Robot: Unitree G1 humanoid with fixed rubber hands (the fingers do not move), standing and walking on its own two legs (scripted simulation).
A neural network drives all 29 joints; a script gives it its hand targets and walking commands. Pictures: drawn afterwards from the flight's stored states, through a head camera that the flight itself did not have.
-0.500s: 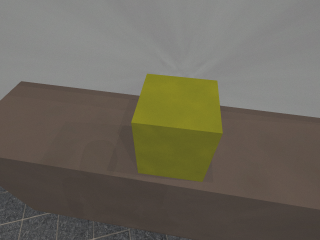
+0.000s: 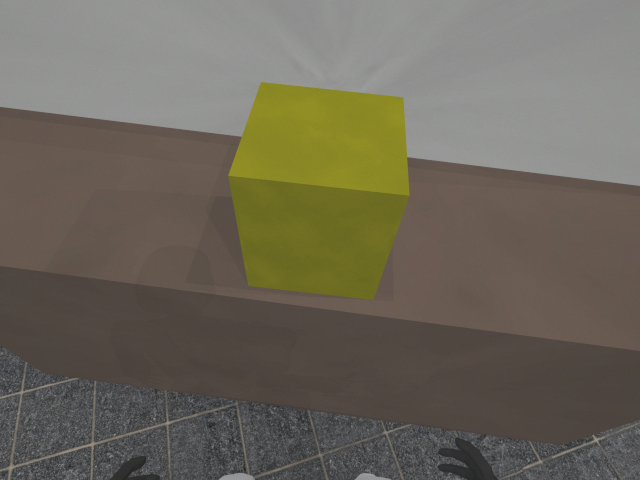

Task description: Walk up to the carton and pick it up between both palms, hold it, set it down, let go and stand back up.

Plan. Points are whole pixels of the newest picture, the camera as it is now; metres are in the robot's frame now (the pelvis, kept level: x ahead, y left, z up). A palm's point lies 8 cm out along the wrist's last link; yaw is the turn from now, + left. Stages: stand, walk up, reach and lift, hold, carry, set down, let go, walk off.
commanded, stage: reach and lift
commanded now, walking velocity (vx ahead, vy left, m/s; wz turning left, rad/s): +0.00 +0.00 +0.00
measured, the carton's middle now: (320, 197) +0.51 +0.03 +0.03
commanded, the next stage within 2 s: none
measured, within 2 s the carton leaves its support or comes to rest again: neither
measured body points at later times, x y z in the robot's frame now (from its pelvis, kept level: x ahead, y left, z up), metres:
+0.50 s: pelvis -0.01 +0.03 +0.00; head -0.03 +0.04 +0.45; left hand +0.15 +0.27 -0.09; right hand +0.19 -0.17 -0.07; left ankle +0.03 +0.16 -0.72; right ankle +0.01 -0.08 -0.72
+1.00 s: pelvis +0.02 +0.04 +0.02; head +0.03 +0.06 +0.47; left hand +0.21 +0.27 -0.06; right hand +0.23 -0.17 -0.04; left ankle +0.03 +0.16 -0.72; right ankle +0.00 -0.07 -0.72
